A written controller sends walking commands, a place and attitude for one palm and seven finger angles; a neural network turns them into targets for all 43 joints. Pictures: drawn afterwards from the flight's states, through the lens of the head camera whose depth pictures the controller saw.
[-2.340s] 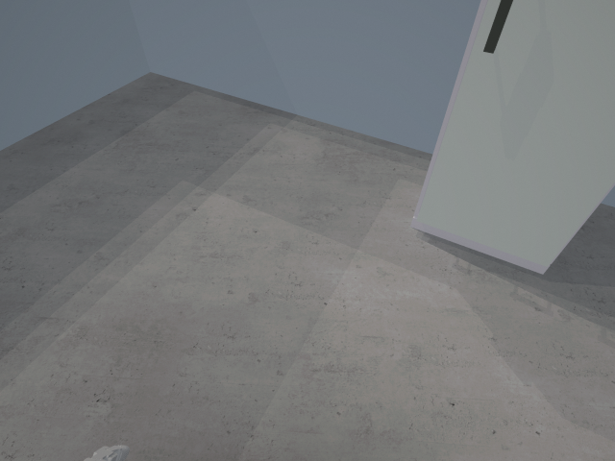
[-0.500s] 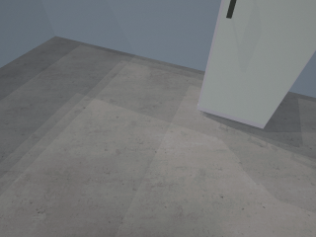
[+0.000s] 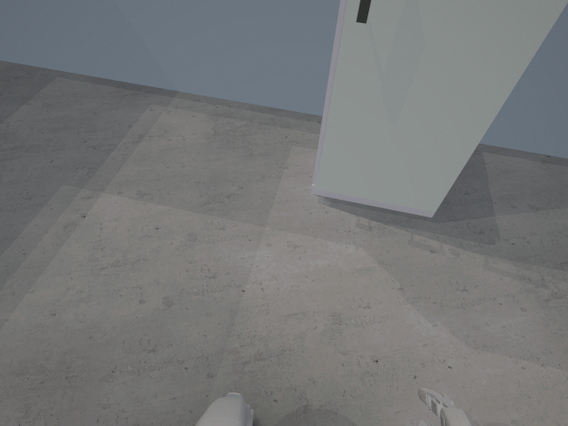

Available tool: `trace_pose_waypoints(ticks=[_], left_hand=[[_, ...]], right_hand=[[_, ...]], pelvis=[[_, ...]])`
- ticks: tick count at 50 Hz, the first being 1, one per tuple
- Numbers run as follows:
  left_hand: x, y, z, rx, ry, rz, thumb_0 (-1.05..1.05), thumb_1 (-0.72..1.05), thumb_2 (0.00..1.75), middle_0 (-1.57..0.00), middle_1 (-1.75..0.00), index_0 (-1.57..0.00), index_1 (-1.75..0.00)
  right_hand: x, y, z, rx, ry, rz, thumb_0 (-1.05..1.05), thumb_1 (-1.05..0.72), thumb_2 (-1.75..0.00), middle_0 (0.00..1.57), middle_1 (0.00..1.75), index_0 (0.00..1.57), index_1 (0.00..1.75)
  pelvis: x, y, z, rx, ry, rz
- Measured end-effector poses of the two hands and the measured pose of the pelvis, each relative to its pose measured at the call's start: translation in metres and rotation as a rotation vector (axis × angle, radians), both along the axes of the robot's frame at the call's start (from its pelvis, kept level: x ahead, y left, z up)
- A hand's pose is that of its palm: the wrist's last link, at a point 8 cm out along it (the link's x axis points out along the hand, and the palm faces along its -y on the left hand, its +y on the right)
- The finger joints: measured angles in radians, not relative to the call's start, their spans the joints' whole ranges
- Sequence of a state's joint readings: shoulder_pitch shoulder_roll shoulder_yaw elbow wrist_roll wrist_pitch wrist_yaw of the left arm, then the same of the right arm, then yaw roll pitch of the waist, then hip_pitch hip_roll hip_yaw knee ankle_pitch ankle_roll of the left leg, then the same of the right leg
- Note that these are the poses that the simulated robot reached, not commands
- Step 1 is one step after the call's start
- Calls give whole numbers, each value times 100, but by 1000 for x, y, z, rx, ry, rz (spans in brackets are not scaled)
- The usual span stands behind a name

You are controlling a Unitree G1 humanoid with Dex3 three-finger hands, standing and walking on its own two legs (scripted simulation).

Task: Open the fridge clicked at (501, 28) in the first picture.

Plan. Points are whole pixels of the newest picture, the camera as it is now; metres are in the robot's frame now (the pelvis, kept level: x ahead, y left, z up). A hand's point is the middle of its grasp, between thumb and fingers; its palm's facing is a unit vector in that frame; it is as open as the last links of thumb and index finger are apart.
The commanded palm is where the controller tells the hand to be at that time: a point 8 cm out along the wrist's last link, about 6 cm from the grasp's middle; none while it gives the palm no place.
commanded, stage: walk to a spot facing it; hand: left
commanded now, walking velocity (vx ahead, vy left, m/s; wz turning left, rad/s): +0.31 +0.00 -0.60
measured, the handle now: out of the picture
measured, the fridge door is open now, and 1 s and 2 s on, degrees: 0 0 0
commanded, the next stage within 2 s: none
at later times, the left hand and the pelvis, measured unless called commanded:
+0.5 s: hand (221, 288) +0.36 +0.17 -0.16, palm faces -0.37 -0.91 -0.19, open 7.3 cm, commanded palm none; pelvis +0.17 +0.04 +0.00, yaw -20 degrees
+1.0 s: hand (230, 260) +0.43 +0.18 -0.17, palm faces -0.50 -0.84 -0.24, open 7.3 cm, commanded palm none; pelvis +0.25 +0.04 -0.01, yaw -35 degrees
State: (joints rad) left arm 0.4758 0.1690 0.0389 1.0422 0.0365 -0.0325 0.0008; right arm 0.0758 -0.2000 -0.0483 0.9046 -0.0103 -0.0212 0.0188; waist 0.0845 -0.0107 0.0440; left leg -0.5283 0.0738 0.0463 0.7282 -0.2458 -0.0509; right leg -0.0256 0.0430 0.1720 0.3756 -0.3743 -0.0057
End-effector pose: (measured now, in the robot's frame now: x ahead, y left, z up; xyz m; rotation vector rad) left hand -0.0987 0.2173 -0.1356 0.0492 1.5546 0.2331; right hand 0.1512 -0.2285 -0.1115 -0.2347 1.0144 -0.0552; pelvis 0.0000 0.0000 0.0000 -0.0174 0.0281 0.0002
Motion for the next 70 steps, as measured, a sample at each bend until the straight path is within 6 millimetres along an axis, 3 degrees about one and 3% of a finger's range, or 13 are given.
trace_pose_waypoints(ticks=[3, 5, 10, 14, 22, 29, 32, 36, 43, 50, 54, 61, 70], left_hand=[[42, 32, -20, -3, -11, -36, 1, 91, 90, -20, -30, -21, -30], [81, 52, -26, 0, -36, -86, 1, 91, 90, -20, -30, -21, -30], [208, 87, -14, 22, -204, -228, 1, 91, 90, -20, -30, -20, -30], [304, 90, 4, 32, -341, -317, 1, 92, 90, -19, -30, -20, -30], [435, 40, 14, -14, -423, -499, 0, 92, 90, -19, -30, -20, -30], [507, -42, -3, -78, -439, -662, 0, 91, 90, -19, -30, -20, -30], [522, -63, -10, -84, -471, -683, 0, 91, 90, -20, -30, -20, -30], [518, -65, -5, -64, -425, -683, 0, 91, 90, -20, -30, -21, -30], [525, -35, 6, -9, -357, -711, 0, 92, 90, -20, -30, -21, -30], [551, 3, -6, -11, -345, -719, 0, 91, 90, -20, -30, -21, -30], [565, 18, -13, -30, -317, -742, 0, 91, 90, -20, -30, -20, -30], [579, 22, -5, -65, -264, -836, 1, 91, 90, -20, -30, -20, -30], [590, -21, -1, -84, -245, -997, 1, 91, 90, -20, -30, -20, -30]], right_hand=[[27, 19, -3, -18, -65, -26, 0, -90, -90, 20, 30, 20, 30], [28, 27, -1, -23, -76, -62, 0, -90, -90, 20, 30, 20, 30], [-11, 36, 6, -32, 22, -210, 0, -90, -90, 20, 30, 20, 30], [-55, 37, 3, -46, 156, -348, 0, -92, -90, 20, 30, 20, 30], [-121, 59, -7, -2, 406, -543, 0, -92, -90, 20, 30, 20, 30], [-131, 72, -31, 103, 532, -672, 0, -91, -90, 20, 30, 20, 30], [-114, 62, -44, 130, 532, -693, 1, -91, -90, 20, 30, 20, 30], [-59, 32, -43, 104, 395, -694, 1, -91, -90, 20, 30, 20, 30], [39, -11, -22, 34, 102, -677, 0, -91, -90, 20, 30, 20, 30], [80, -6, -5, -40, 3, -684, 0, -91, -90, 20, 30, 20, 30], [73, 16, 7, -68, 19, -712, 0, -91, -90, 20, 30, 20, 30], [31, 56, 19, -63, 94, -841, 0, -90, -90, 20, 30, 20, 30], [-47, 111, 0, 31, 197, -1051, 0, -90, -90, 20, 30, 20, 30]], pelvis=[[27, 21, -14, -6, -9, -48], [40, 30, -15, -2, -29, -93], [73, 44, 1, -15, -45, -158], [100, 52, 9, -13, -39, -209], [149, 49, 6, -2, -32, -304], [190, 22, -13, 11, -24, -391], [200, 9, -22, 13, -32, -417], [212, 5, -13, 4, -53, -463], [230, 15, -3, 12, -36, -541], [253, 41, -9, -2, -19, -616], [263, 56, -6, -9, -30, -672], [272, 70, 9, -43, -29, -765], [262, 73, 8, -30, -37, -891]])
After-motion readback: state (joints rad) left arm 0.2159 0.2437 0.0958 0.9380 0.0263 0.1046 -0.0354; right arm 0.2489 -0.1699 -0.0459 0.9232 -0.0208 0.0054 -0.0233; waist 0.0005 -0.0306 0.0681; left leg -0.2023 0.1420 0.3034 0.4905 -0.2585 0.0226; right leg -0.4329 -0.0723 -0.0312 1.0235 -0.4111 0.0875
